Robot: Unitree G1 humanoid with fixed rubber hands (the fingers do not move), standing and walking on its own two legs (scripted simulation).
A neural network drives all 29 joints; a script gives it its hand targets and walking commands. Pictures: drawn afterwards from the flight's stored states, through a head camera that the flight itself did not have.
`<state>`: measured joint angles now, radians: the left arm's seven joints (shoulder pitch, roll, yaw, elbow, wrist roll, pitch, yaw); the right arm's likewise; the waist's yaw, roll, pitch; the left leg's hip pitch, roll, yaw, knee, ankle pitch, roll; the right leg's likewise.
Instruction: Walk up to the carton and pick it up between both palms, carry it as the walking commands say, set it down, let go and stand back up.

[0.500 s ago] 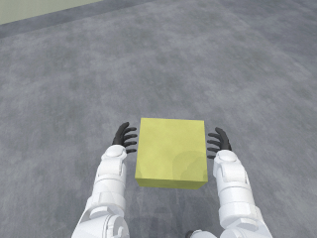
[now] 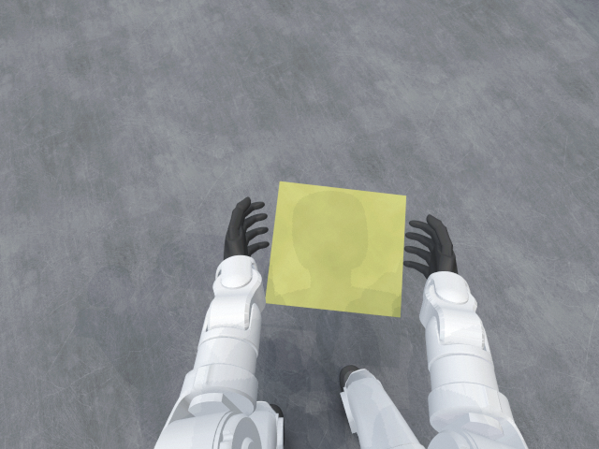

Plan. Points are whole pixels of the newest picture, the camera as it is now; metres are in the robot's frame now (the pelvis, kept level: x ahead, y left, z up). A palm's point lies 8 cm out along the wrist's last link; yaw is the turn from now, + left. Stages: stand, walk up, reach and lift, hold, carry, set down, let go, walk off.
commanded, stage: set down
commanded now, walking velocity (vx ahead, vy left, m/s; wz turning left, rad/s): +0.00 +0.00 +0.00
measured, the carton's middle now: (331, 253) +0.40 -0.09 -0.17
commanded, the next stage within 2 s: none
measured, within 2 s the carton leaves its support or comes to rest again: neither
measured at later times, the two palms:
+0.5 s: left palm (253, 250) +0.42 +0.04 -0.14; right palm (422, 269) +0.34 -0.22 -0.15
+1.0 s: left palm (265, 253) +0.44 +0.03 -0.23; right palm (412, 265) +0.37 -0.24 -0.24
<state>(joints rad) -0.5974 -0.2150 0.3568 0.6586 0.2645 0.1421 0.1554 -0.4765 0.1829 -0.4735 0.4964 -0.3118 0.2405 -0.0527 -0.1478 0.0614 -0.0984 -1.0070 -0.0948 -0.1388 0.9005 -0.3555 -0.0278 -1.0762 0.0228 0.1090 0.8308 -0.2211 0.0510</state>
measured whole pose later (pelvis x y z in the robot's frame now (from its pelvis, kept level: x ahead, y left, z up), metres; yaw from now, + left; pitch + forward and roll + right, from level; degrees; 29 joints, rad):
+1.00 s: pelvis -0.04 -0.01 -0.16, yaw +2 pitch +40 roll +2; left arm -1.02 -0.09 0.41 0.84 0.22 0.19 0.20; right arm -0.87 0.05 -0.51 0.64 -0.26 0.33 -0.08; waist -0.15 0.08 -0.13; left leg -1.73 -0.15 -0.10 1.58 -0.56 -0.06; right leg -1.82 0.06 0.12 1.52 -0.40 0.07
